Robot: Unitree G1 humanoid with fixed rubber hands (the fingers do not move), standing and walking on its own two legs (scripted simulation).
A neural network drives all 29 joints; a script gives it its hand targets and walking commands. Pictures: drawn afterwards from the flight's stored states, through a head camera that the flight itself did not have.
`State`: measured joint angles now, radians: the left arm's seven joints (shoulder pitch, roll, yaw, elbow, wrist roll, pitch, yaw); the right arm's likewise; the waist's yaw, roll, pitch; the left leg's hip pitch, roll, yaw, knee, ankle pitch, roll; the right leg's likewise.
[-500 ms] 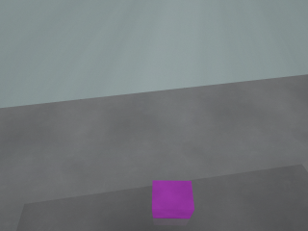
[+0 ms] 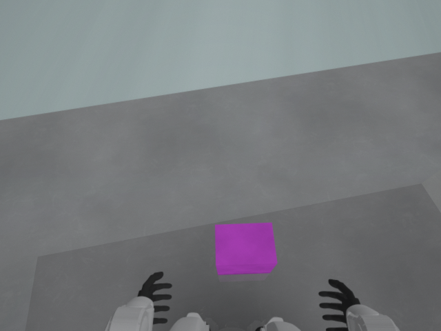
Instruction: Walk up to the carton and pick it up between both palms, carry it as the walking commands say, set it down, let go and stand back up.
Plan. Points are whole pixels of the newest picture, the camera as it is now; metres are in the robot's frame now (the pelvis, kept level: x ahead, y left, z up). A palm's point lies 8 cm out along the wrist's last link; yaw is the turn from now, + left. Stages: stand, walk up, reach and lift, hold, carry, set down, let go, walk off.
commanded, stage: reach and lift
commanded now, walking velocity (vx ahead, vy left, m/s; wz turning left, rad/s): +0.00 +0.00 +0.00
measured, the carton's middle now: (243, 250) +0.40 -0.04 -0.64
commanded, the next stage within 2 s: none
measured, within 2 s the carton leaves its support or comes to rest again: neither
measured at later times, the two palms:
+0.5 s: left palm (143, 287) +0.20 +0.20 -0.16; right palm (335, 280) +0.23 -0.21 -0.17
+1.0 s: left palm (161, 225) +0.35 +0.20 -0.20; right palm (321, 216) +0.38 -0.21 -0.19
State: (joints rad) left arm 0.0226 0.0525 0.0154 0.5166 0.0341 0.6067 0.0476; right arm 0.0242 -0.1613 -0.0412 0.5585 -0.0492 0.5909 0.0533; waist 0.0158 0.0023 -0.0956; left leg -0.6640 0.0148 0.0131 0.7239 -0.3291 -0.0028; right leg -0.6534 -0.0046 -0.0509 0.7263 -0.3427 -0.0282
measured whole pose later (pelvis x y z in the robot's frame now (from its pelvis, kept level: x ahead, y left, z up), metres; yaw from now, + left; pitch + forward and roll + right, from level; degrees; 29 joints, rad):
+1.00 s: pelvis -0.09 -0.01 -0.09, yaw +0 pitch +35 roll +1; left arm -0.84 0.20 0.21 0.71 -0.10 0.26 0.12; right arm -0.97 -0.31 -0.17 0.86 0.08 0.24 -0.01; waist 0.02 -0.01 0.03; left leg -1.42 0.02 0.01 1.13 -0.33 -0.02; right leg -1.42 -0.01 -0.05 1.15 -0.35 -0.04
